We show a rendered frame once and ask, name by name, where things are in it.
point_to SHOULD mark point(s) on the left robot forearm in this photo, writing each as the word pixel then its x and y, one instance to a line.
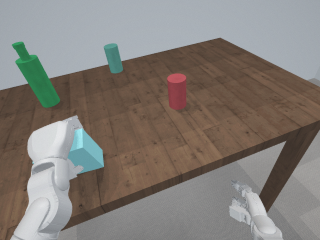
pixel 49 208

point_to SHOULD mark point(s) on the left robot hand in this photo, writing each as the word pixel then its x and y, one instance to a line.
pixel 55 141

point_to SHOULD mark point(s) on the right robot forearm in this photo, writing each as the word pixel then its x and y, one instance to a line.
pixel 263 228

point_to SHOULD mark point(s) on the sponge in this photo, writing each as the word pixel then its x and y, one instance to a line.
pixel 85 152

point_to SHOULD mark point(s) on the table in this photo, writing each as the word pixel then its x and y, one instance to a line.
pixel 237 104

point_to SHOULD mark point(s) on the right robot hand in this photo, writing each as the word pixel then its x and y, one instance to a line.
pixel 250 207

